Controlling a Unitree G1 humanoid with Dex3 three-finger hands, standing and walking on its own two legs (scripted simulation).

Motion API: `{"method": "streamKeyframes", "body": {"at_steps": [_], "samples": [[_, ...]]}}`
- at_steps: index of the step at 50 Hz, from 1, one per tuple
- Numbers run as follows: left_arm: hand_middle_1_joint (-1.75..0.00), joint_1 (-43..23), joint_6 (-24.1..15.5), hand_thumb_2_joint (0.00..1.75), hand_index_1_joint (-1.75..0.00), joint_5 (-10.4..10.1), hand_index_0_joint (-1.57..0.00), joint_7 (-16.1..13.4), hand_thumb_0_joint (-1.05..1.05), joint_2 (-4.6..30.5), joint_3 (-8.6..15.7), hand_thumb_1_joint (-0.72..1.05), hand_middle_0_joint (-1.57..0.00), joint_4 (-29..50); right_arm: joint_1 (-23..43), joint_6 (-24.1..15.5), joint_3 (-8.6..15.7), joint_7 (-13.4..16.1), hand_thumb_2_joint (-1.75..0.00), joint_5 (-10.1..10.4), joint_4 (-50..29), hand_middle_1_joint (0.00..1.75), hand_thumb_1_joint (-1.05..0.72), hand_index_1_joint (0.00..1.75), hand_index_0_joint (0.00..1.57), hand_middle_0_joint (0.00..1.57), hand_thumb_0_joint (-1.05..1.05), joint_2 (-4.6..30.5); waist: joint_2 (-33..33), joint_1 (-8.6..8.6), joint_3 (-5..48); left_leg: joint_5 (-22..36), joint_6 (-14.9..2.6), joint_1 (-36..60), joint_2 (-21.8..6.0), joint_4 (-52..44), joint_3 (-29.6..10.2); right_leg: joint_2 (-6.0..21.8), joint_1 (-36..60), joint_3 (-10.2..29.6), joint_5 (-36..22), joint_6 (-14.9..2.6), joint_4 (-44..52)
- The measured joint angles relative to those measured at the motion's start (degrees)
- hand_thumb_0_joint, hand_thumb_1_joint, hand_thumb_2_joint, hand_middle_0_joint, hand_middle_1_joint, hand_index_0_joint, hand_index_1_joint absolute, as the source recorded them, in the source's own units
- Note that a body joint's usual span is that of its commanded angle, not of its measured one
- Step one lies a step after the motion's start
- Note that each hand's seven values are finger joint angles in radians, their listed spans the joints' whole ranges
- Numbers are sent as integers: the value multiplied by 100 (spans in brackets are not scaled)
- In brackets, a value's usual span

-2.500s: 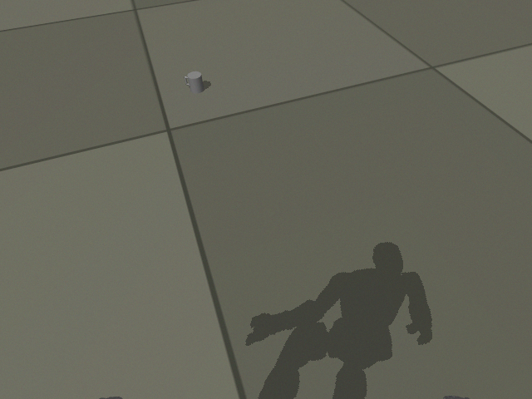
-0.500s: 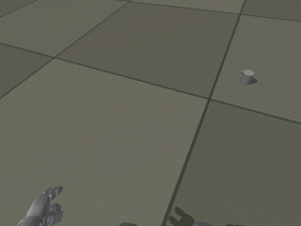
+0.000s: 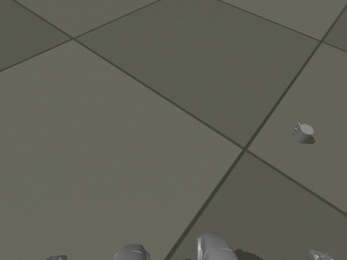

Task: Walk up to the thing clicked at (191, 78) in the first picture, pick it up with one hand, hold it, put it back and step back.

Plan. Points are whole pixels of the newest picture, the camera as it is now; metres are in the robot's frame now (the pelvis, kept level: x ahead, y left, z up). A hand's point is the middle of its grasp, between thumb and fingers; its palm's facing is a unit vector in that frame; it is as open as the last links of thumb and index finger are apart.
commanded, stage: walk up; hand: left
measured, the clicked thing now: (301, 131) +1.01 -0.91 -0.70
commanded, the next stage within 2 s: none
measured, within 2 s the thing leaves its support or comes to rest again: neither
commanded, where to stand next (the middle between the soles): +0.83 -1.30 m, yaw +40 degrees
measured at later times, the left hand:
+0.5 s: hand (163, 209) +0.24 +0.05 -0.12, palm faces +0.23 -0.90 -0.36, open 7.3 cm
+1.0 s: hand (229, 177) +0.36 -0.16 -0.16, palm faces +0.33 -0.86 -0.38, open 7.3 cm
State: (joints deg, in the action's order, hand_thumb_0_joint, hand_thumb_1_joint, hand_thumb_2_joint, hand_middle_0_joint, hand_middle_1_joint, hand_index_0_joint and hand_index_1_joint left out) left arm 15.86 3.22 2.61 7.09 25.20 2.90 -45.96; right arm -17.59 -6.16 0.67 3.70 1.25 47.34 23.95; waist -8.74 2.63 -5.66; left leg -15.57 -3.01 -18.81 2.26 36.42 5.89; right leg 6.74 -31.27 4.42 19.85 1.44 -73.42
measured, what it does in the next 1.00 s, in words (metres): steps to the right, turning left: right foot, then left foot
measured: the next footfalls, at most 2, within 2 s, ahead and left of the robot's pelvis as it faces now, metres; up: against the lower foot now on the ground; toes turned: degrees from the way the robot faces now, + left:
right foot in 0.24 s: +0.27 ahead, -0.31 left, +0.00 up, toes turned +6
left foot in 0.60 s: +0.34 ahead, -0.17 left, +0.00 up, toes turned +23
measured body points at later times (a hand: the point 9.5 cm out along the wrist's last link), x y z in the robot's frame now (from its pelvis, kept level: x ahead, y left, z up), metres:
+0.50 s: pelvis +0.21 -0.25 +0.01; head +0.24 -0.23 +0.46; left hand +0.23 +0.09 -0.09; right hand +0.35 -0.58 -0.08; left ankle +0.26 -0.14 -0.67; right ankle +0.23 -0.31 -0.72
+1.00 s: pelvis +0.37 -0.48 -0.03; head +0.38 -0.44 +0.41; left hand +0.34 -0.12 -0.13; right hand +0.56 -0.82 -0.09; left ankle +0.31 -0.23 -0.69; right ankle +0.48 -0.62 -0.72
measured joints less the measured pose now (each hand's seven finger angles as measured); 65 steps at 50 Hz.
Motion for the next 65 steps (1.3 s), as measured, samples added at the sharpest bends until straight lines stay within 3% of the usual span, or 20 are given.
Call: {"method": "streamKeyframes", "body": {"at_steps": [5,10,13,14,16,19,25,29,31,34,37,43,47,48,50,54,57,60,62,65], "samples": [[-30,-536,57,90,-30,27,-21,133,0,165,135,91,-20,312,-535,-74,-85,-149,-90,-192,240,30,-90,30,21,21,0,-69,-53,-206,122,-298,263,216,-304,-46,-595,376,-424,293,-242,-33,1630],[-30,-862,77,90,-30,33,-20,149,0,358,318,91,-20,408,-836,-36,51,-128,-90,-282,317,30,-90,30,21,21,0,145,45,-514,348,-739,380,251,-724,78,-1135,262,-242,77,-320,-99,2599],[-30,-1026,-91,90,-30,70,-20,82,0,250,390,91,-20,485,-794,133,177,-4,-90,-278,458,30,-90,30,21,21,0,484,492,-516,302,-1108,120,-102,-1112,1043,-1551,-105,23,-313,-438,80,2789],[-30,-1059,-158,90,-30,80,-20,33,0,168,347,91,-20,508,-686,224,219,74,-90,-256,549,30,-90,30,21,21,0,553,597,-488,246,-1278,48,-382,-1040,1755,-1554,-155,32,-434,-291,90,2640],[-30,-1041,-202,90,-30,12,-20,-58,0,-6,244,91,-20,504,-448,315,263,190,-90,-218,703,30,-90,30,20,20,1,596,676,-439,178,-1290,-19,-897,-789,2886,-1179,-150,249,-621,-166,4,2728],[-30,-842,-191,90,-30,-17,-20,-137,0,-181,129,91,-20,424,-213,244,252,168,-90,-163,752,30,-91,30,20,20,1,575,752,-303,208,-954,-44,-1307,-557,3110,-533,-239,746,-883,-230,-236,3294],[-30,-356,-110,90,-30,26,-21,-222,0,-73,230,91,-20,387,-126,92,117,61,-90,-183,544,30,-91,30,20,20,0,272,633,54,237,-377,-20,-1378,-296,1701,17,-655,1508,-1414,-99,-661,3927],[-30,-45,21,90,-30,77,-20,-238,0,93,293,91,-20,437,-217,65,50,54,-90,-132,333,30,-90,30,20,20,0,50,385,200,217,321,-213,-895,-202,626,262,-860,1738,-1702,354,-870,3688],[-30,113,69,90,-30,94,-20,-255,0,96,288,91,-20,467,-328,3,64,98,-90,-161,146,30,-90,30,20,20,0,81,309,150,260,-19,-233,-619,-159,294,172,-882,1422,-1675,644,-691,2820],[-30,114,206,90,-30,149,-20,-257,1,42,208,91,-20,432,-268,68,48,235,-90,-84,-14,30,-90,30,20,20,0,97,136,-55,129,-197,-116,-691,-180,691,59,-942,445,-861,904,-57,598],[-30,27,263,90,-30,114,-20,-164,1,62,153,91,-20,452,-245,89,21,322,-90,-78,14,30,-90,30,21,21,0,77,47,-181,107,-176,7,-559,-353,635,-130,-639,-246,-323,620,80,-268],[-30,-234,251,90,-30,47,-20,45,1,261,281,91,-20,612,-401,36,-15,148,-90,-329,136,30,-90,30,21,21,0,237,73,-323,245,-388,124,-660,-835,765,-773,89,-338,220,393,-40,1125],[-30,-272,220,90,-30,40,-20,1,0,459,394,91,-20,624,-451,69,58,108,-90,-383,226,30,-90,30,21,21,0,456,200,-415,404,-598,170,-904,-1217,1034,-1296,82,227,-4,270,-81,2305],[-30,-291,163,90,-30,57,-20,-44,0,418,429,91,-20,609,-423,121,98,128,-90,-384,299,30,-90,30,21,21,0,565,379,-374,382,-741,17,-1011,-1374,1249,-1514,-74,300,-167,281,149,2336],[-30,-290,54,90,-30,98,-20,-142,0,277,368,91,-20,593,-302,301,217,237,-90,-321,544,30,-90,30,21,21,0,669,581,-283,335,-1331,-62,-1344,-1158,2216,-1799,-206,259,-410,475,247,2019],[-30,-153,62,90,-30,34,-20,-242,0,-81,165,91,-20,369,-23,330,281,292,-90,-145,812,30,-90,30,20,20,0,662,756,-127,307,-1263,-71,-1636,-573,3039,-962,-283,644,-686,311,-44,2554],[-30,-66,97,90,-30,69,-21,-262,0,-114,76,91,-20,267,-63,162,216,208,-90,-72,727,30,-91,30,20,20,0,521,731,-15,267,-1089,-103,-1414,-303,2367,-262,-364,948,-897,155,-334,3024],[-30,-5,185,90,-30,90,-21,-271,0,10,13,91,-20,304,-245,18,142,166,-90,-61,571,30,-91,30,20,20,0,322,639,70,227,-287,-137,-797,-72,964,-1,-499,1083,-1121,195,-523,3119],[-30,8,238,90,-30,70,-21,-296,0,124,-4,91,-20,365,-398,-48,118,206,-90,-179,405,30,-90,30,20,20,0,217,544,-4,197,-222,-182,-598,-4,511,-179,-609,884,-1102,398,-528,2631],[-30,-100,336,90,-30,79,-20,-351,0,233,-8,91,-20,351,-413,-8,21,262,-90,-162,259,30,-90,30,21,21,0,56,281,-118,-14,-213,-13,-622,-81,672,-323,-783,353,-519,774,-372,1320]]}}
